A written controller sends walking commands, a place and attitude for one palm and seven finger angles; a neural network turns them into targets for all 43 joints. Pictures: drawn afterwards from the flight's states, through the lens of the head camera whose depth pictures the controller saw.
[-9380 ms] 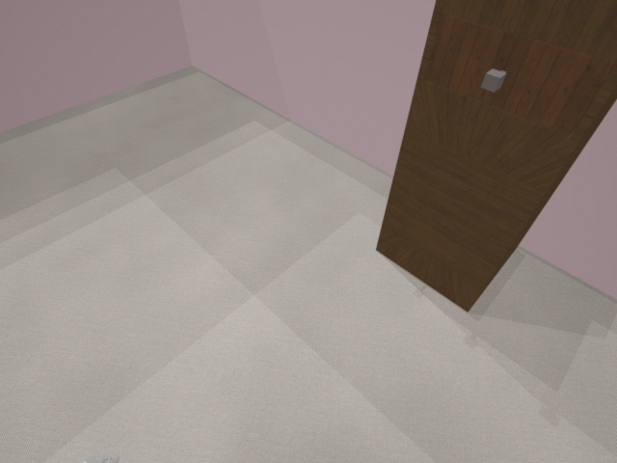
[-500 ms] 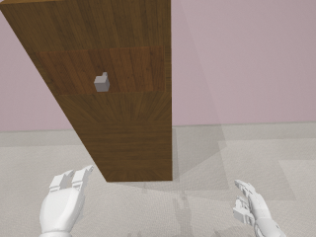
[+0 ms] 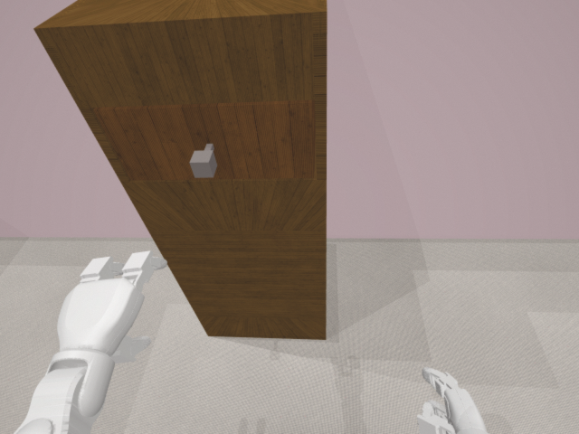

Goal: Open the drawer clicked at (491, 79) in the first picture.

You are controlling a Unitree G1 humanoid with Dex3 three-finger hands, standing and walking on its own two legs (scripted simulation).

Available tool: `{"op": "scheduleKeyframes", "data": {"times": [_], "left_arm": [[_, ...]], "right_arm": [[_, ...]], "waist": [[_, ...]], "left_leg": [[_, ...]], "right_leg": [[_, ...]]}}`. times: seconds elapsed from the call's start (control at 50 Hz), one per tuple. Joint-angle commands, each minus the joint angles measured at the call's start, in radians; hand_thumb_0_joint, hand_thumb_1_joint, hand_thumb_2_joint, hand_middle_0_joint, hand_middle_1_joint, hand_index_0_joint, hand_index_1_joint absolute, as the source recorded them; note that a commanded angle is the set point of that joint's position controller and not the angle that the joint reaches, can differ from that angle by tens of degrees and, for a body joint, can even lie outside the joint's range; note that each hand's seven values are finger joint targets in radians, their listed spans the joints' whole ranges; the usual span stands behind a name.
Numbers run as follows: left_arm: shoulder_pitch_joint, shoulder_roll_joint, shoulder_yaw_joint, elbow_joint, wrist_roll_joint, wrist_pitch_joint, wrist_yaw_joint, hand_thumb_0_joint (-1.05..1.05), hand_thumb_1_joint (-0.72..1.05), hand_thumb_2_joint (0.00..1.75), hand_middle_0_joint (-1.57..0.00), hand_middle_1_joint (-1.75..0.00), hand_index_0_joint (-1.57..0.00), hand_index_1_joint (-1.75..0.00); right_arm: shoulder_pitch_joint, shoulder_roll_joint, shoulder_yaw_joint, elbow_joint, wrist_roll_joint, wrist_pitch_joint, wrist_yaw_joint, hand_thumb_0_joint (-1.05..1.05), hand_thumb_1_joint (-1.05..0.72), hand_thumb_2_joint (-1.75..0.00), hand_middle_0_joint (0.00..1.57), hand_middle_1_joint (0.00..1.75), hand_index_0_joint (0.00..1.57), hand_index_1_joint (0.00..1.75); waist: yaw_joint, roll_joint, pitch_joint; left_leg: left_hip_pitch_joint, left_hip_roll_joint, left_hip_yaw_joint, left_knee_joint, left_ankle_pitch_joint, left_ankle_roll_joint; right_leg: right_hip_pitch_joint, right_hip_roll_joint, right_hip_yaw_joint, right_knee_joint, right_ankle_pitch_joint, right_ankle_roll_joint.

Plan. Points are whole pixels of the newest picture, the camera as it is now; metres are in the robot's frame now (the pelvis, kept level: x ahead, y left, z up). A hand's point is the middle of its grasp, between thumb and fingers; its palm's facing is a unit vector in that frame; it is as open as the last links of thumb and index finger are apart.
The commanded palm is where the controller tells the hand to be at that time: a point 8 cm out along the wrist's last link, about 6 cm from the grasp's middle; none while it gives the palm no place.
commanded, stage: raise the hand with hooked fingers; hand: left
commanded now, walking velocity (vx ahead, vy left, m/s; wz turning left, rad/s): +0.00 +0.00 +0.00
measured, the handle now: (206, 158) +0.54 +0.22 +0.10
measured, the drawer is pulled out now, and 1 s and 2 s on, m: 0.00 0.00 0.00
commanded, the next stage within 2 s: move the hooked fingers above the handle in 1.06 s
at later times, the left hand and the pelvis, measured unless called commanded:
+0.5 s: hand (77, 235) +0.29 +0.29 +0.17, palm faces +0.17 -0.08 -0.98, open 13.6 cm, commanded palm +0.25 +0.29 +0.24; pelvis -0.01 +0.05 +0.01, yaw +1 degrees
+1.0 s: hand (59, 224) +0.28 +0.29 +0.20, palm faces +0.15 -0.06 -0.99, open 13.9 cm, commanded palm +0.24 +0.30 +0.27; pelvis -0.03 +0.05 +0.01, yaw +2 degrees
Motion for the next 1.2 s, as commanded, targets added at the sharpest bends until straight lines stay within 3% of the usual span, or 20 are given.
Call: {"op": "scheduleKeyframes", "data": {"times": [0.0, 0.1, 0.18, 0.28, 0.3, 0.34, 0.42, 0.46, 0.5, 0.64, 0.72, 0.82, 0.88, 0.9, 0.94, 1.0, 1.04, 1.14, 1.18], "left_arm": [[-0.203, 0.198, 0.154, -0.211, -0.015, -0.019, 0.037, 0.00, -0.10, 0.47, -0.27, -0.94, -0.27, -0.94], [-0.313, 0.237, 0.158, -0.231, -0.022, -0.011, 0.020, 0.00, -0.22, 0.42, -0.28, -1.02, -0.28, -1.02], [-0.391, 0.249, 0.139, -0.242, -0.033, 0.019, -0.019, 0.00, -0.31, 0.38, -0.29, -1.08, -0.29, -1.08], [-0.507, 0.277, 0.132, -0.192, -0.051, 0.079, -0.097, 0.00, -0.43, 0.33, -0.29, -1.15, -0.29, -1.15], [-0.526, 0.299, 0.152, -0.192, -0.051, 0.089, -0.114, 0.00, -0.45, 0.32, -0.30, -1.17, -0.30, -1.17], [-0.587, 0.295, 0.130, -0.204, -0.052, 0.101, -0.146, 0.00, -0.50, 0.30, -0.30, -1.20, -0.30, -1.20], [-0.677, 0.307, 0.117, -0.205, -0.058, 0.120, -0.204, 0.00, -0.50, 0.30, -0.30, -1.20, -0.30, -1.20], [-0.709, 0.338, 0.140, -0.191, -0.063, 0.126, -0.230, 0.00, -0.50, 0.30, -0.30, -1.20, -0.30, -1.20], [-0.754, 0.359, 0.154, -0.174, -0.066, 0.137, -0.256, 0.00, -0.50, 0.30, -0.30, -1.20, -0.30, -1.20], [-0.951, 0.396, 0.137, -0.150, -0.088, 0.122, -0.328, 0.00, -0.50, 0.30, -0.30, -1.20, -0.30, -1.20], [-0.835, 0.346, 0.109, -0.088, -0.099, 0.123, -0.374, 0.00, -0.50, 0.30, -0.30, -1.20, -0.30, -1.20], [-0.853, 0.393, 0.159, -0.187, -0.105, 0.067, -0.365, 0.00, -0.50, 0.30, -0.30, -1.20, -0.30, -1.20], [-0.870, 0.438, 0.216, -0.219, -0.115, 0.032, -0.324, 0.00, -0.50, 0.30, -0.30, -1.20, -0.30, -1.20], [-0.878, 0.461, 0.247, -0.226, -0.118, 0.026, -0.309, 0.00, -0.50, 0.30, -0.30, -1.20, -0.30, -1.20], [-0.878, 0.421, 0.219, -0.172, -0.122, 0.032, -0.287, 0.00, -0.50, 0.30, -0.30, -1.20, -0.30, -1.20], [-0.879, 0.414, 0.209, -0.139, -0.115, 0.059, -0.273, 0.00, -0.50, 0.30, -0.30, -1.20, -0.30, -1.20], [-0.885, 0.382, 0.164, -0.143, -0.107, 0.072, -0.276, 0.00, -0.50, 0.30, -0.30, -1.20, -0.30, -1.20], [-0.854, 0.355, 0.115, -0.120, -0.105, 0.100, -0.317, 0.00, -0.50, 0.30, -0.30, -1.20, -0.30, -1.20], [-0.935, 0.346, 0.084, -0.074, -0.089, 0.094, -0.323, 0.00, -0.50, 0.30, -0.30, -1.20, -0.30, -1.20]], "right_arm": [[-0.193, -0.104, -0.058, -0.173, 0.012, -0.074, -0.007, 0.00, -0.90, -0.90, 0.20, 0.30, 0.20, 0.30], [-0.189, -0.120, -0.070, -0.152, 0.023, -0.081, -0.008, 0.00, -0.90, -0.90, 0.20, 0.30, 0.20, 0.30], [-0.195, -0.124, -0.070, -0.143, 0.034, -0.066, -0.005, 0.00, -0.90, -0.90, 0.20, 0.30, 0.20, 0.30], [-0.207, -0.127, -0.054, -0.143, 0.048, -0.041, -0.001, 0.00, -0.90, -0.90, 0.20, 0.30, 0.20, 0.30], [-0.223, -0.128, -0.050, -0.149, 0.053, -0.040, 0.003, 0.00, -0.90, -0.90, 0.20, 0.30, 0.20, 0.30], [-0.217, -0.125, -0.045, -0.144, 0.051, -0.030, 0.005, 0.00, -0.90, -0.90, 0.20, 0.30, 0.20, 0.30], [-0.224, -0.124, -0.032, -0.149, 0.051, -0.024, 0.016, 0.00, -0.90, -0.90, 0.20, 0.30, 0.20, 0.30], [-0.219, -0.131, -0.031, -0.146, 0.051, -0.018, 0.019, 0.00, -0.90, -0.90, 0.20, 0.30, 0.20, 0.30], [-0.235, -0.131, -0.025, -0.150, 0.056, -0.018, 0.022, 0.00, -0.90, -0.90, 0.20, 0.30, 0.20, 0.30], [-0.222, -0.141, -0.020, -0.139, 0.062, -0.031, 0.022, 0.00, -0.90, -0.90, 0.20, 0.30, 0.20, 0.30], [-0.207, -0.143, -0.022, -0.150, 0.066, -0.031, 0.031, 0.00, -0.90, -0.90, 0.20, 0.30, 0.20, 0.30], [-0.201, -0.145, -0.026, -0.162, 0.060, -0.047, 0.037, 0.00, -0.90, -0.90, 0.20, 0.30, 0.20, 0.30], [-0.192, -0.145, -0.033, -0.151, 0.055, -0.058, 0.033, 0.00, -0.90, -0.90, 0.20, 0.30, 0.20, 0.30], [-0.194, -0.148, -0.035, -0.148, 0.057, -0.065, 0.035, 0.00, -0.90, -0.90, 0.20, 0.30, 0.20, 0.30], [-0.189, -0.143, -0.036, -0.131, 0.060, -0.066, 0.033, 0.00, -0.90, -0.90, 0.20, 0.30, 0.20, 0.30], [-0.204, -0.148, -0.037, -0.129, 0.070, -0.067, 0.032, 0.00, -0.90, -0.90, 0.20, 0.30, 0.20, 0.30], [-0.202, -0.147, -0.037, -0.127, 0.068, -0.063, 0.031, 0.00, -0.90, -0.90, 0.20, 0.30, 0.20, 0.30], [-0.217, -0.147, -0.028, -0.137, 0.073, -0.058, 0.022, 0.00, -0.90, -0.90, 0.20, 0.30, 0.20, 0.30], [-0.210, -0.148, -0.023, -0.126, 0.071, -0.057, 0.010, 0.00, -0.90, -0.90, 0.20, 0.30, 0.20, 0.30]], "waist": [[0.028, -0.085, -0.141], [0.028, -0.050, -0.191], [0.024, -0.001, -0.183], [0.023, -0.036, -0.143], [0.032, -0.016, -0.152], [0.026, -0.007, -0.173], [0.026, 0.027, -0.184], [0.027, -0.005, -0.177], [0.029, 0.009, -0.165], [0.019, 0.029, -0.191], [0.026, -0.022, -0.173], [0.033, -0.002, -0.196], [0.044, 0.037, -0.205], [0.047, 0.025, -0.211], [0.040, 0.025, -0.176], [0.044, 0.032, -0.175], [0.036, 0.016, -0.190], [0.024, -0.024, -0.138], [0.003, -0.032, -0.110]], "left_leg": [[0.104, -0.065, -0.015, -0.043, 0.181, 0.053], [0.179, -0.061, -0.021, -0.067, 0.238, 0.054], [0.231, -0.053, -0.029, -0.096, 0.300, 0.049], [0.244, -0.042, -0.041, -0.148, 0.299, 0.041], [0.255, -0.039, -0.042, -0.151, 0.307, 0.039], [0.273, -0.037, -0.049, -0.163, 0.335, 0.036], [0.303, -0.031, -0.062, -0.176, 0.351, 0.028], [0.300, -0.027, -0.067, -0.186, 0.358, 0.027], [0.299, -0.025, -0.067, -0.188, 0.343, 0.026], [0.314, -0.023, -0.089, -0.210, 0.279, 0.022], [0.294, -0.023, -0.081, -0.213, 0.264, 0.024], [0.293, -0.023, -0.087, -0.215, 0.243, 0.029], [0.302, -0.025, -0.090, -0.214, 0.247, 0.028], [0.296, -0.025, -0.091, -0.211, 0.244, 0.028], [0.277, -0.025, -0.086, -0.222, 0.214, 0.023], [0.271, -0.026, -0.080, -0.225, 0.178, 0.022], [0.276, -0.029, -0.076, -0.226, 0.178, 0.024], [0.247, -0.035, -0.062, -0.232, 0.114, 0.033], [0.238, -0.038, -0.059, -0.231, 0.079, 0.036]], "right_leg": [[0.074, -0.050, 0.115, -0.169, 0.382, 0.058], [0.093, -0.044, 0.079, -0.173, 0.395, 0.050], [0.095, -0.035, 0.042, -0.175, 0.410, 0.044], [0.114, -0.022, 0.022, -0.206, 0.356, 0.042], [0.127, -0.017, 0.027, -0.212, 0.356, 0.038], [0.145, -0.019, 0.017, -0.211, 0.357, 0.036], [0.147, -0.016, 0.009, -0.222, 0.330, 0.030], [0.150, -0.013, 0.004, -0.229, 0.333, 0.031], [0.149, -0.009, 0.008, -0.236, 0.316, 0.027], [0.126, -0.015, -0.001, -0.247, 0.237, 0.026], [0.129, -0.015, -0.006, -0.248, 0.231, 0.027], [0.127, -0.013, -0.005, -0.244, 0.206, 0.028], [0.128, -0.013, 0.000, -0.246, 0.208, 0.026], [0.133, -0.006, 0.002, -0.249, 0.206, 0.027], [0.117, -0.013, -0.004, -0.252, 0.183, 0.028], [0.115, -0.007, 0.004, -0.255, 0.164, 0.028], [0.121, -0.016, 0.004, -0.256, 0.164, 0.030], [0.113, -0.022, 0.010, -0.276, 0.121, 0.037], [0.082, -0.023, 0.009, -0.285, 0.093, 0.040]]}}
